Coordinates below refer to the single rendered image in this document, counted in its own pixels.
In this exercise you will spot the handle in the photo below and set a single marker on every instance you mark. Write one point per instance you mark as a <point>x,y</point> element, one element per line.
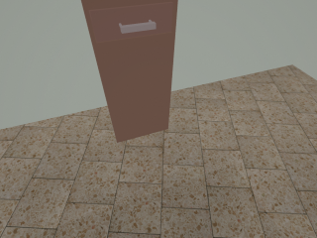
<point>131,28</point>

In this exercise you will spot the drawer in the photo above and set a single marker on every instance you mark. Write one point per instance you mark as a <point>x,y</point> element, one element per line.
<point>105,22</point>

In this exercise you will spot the cabinet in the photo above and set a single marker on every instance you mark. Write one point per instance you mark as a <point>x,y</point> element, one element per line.
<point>136,74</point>

